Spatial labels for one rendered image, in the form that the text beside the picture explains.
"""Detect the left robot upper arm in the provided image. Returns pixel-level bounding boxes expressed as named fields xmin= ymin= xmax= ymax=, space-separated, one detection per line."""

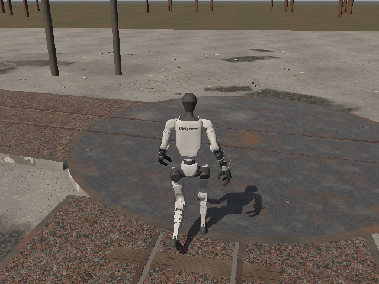
xmin=160 ymin=118 xmax=177 ymax=150

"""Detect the robot right thigh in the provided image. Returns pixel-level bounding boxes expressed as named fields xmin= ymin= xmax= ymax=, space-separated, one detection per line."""
xmin=198 ymin=164 xmax=210 ymax=199

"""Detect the left robot hand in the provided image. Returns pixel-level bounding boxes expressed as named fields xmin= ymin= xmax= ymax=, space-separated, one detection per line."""
xmin=158 ymin=155 xmax=172 ymax=166

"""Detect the right robot upper arm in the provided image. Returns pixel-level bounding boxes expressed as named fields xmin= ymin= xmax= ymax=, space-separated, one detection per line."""
xmin=201 ymin=119 xmax=219 ymax=152

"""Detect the robot head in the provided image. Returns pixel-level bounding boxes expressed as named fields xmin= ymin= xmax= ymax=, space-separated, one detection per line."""
xmin=179 ymin=93 xmax=199 ymax=121

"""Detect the robot right forearm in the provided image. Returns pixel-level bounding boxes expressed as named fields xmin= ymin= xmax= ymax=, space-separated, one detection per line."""
xmin=214 ymin=142 xmax=229 ymax=171

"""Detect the robot left forearm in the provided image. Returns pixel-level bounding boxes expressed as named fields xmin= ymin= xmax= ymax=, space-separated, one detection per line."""
xmin=159 ymin=141 xmax=167 ymax=159

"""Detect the right robot hand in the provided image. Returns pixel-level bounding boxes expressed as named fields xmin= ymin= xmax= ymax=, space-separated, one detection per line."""
xmin=218 ymin=169 xmax=232 ymax=186

